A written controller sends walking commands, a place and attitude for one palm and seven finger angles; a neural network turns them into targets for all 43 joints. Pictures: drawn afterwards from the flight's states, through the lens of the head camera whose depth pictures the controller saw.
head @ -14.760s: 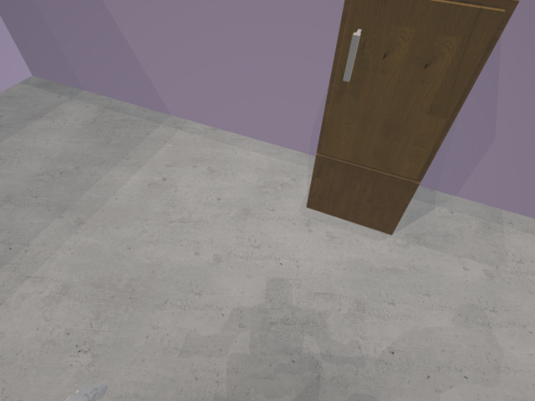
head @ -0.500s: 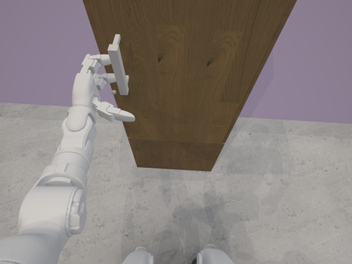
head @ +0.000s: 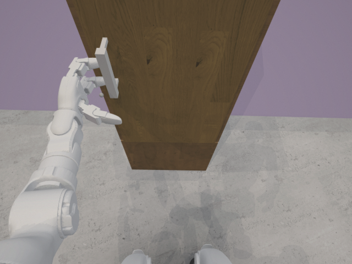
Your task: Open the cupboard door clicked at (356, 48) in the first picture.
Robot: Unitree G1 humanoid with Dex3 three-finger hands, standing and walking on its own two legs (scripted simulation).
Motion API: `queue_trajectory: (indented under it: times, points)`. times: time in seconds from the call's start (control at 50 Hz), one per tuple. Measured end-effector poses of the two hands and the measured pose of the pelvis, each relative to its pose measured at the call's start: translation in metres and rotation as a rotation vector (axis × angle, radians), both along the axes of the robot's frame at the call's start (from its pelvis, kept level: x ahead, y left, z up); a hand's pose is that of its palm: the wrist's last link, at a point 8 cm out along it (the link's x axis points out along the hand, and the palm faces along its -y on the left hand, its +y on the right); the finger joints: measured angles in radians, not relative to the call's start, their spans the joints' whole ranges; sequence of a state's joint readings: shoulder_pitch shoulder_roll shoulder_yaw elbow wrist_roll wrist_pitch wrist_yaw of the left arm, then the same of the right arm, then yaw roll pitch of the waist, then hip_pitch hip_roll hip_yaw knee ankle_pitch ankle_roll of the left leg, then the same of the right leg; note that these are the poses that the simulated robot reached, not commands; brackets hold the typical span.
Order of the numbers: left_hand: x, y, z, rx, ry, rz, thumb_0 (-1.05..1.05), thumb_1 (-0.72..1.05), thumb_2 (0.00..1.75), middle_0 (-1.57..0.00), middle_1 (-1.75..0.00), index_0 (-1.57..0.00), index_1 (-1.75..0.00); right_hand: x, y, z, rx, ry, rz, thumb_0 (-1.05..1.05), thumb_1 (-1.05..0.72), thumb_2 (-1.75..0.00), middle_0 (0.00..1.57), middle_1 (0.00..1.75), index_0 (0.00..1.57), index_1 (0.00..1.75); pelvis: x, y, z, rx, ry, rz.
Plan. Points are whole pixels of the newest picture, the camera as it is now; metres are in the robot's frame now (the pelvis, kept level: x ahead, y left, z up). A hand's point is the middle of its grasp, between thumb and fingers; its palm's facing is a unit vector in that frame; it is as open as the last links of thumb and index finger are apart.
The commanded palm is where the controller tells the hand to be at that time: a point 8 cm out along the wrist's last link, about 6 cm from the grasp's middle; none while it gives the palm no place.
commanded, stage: move the hooked fingers beside the handle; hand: left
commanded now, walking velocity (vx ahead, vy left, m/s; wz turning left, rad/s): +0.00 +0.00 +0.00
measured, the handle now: (109, 69) +0.55 +0.15 +0.08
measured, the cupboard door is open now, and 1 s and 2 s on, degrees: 0 1 1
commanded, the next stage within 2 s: slide the fingers in behind the handle in 1.78 s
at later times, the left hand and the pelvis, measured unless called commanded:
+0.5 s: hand (92, 95) +0.47 +0.18 +0.08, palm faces -0.04 -1.00 -0.02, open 14.0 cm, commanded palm +0.45 +0.23 +0.08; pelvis +0.00 +0.00 +0.00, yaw -1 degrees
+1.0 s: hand (76, 96) +0.47 +0.21 +0.09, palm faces -0.05 -1.00 -0.02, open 14.0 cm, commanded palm +0.45 +0.25 +0.08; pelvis -0.01 +0.01 +0.00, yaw -1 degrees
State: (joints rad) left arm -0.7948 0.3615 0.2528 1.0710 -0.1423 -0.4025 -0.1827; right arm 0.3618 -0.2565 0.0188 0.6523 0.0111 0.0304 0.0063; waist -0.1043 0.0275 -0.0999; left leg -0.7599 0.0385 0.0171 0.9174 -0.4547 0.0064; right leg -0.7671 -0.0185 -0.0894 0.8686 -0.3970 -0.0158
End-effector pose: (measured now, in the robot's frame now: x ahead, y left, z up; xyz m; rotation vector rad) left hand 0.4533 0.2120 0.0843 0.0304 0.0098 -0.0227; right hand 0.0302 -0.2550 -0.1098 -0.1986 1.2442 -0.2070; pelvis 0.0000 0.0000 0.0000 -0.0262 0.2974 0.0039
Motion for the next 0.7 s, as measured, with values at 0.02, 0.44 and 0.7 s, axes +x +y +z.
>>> queue_trajectory:
  times: [0.02,0.44,0.7]
  points:
    - [0.000,0.000,0.000,0.001,0.000,-0.002,-0.01,-0.50,0.30,-0.22,-1.17,-0.20,-1.18,0.000,0.000,0.000,-0.001,-0.001,-0.002,0.00,-0.91,-0.90,0.20,0.30,0.21,0.30,0.000,0.000,0.000,0.000,0.000,-0.001]
    - [0.001,0.013,-0.001,-0.010,0.007,-0.028,-0.01,-0.50,0.30,-0.29,-1.20,-0.28,-1.19,-0.006,-0.004,0.007,-0.034,-0.013,-0.040,0.00,-0.91,-0.90,0.20,0.30,0.21,0.30,-0.001,0.001,0.001,0.001,-0.001,-0.023]
    - [-0.010,0.037,0.006,-0.012,-0.001,-0.031,-0.01,-0.50,0.30,-0.30,-1.20,-0.29,-1.20,-0.009,-0.001,0.010,-0.046,-0.013,-0.033,0.00,-0.91,-0.90,0.20,0.30,0.21,0.30,-0.005,0.005,0.002,-0.007,-0.013,-0.018]
